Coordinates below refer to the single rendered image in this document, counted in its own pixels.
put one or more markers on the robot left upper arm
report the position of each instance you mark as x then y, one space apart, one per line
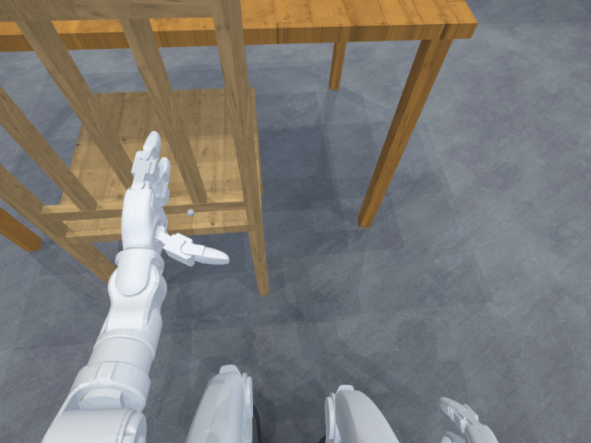
113 425

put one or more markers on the chair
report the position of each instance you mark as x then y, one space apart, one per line
209 136

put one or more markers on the right robot thigh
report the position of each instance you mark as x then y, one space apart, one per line
352 417

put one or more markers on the robot left hand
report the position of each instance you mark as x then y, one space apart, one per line
143 211

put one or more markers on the robot left forearm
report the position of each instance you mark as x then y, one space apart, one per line
117 374

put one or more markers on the table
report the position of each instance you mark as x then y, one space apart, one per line
435 22

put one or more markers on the robot right hand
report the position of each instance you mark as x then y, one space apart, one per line
466 420

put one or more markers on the robot left shin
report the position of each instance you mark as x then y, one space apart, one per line
246 428

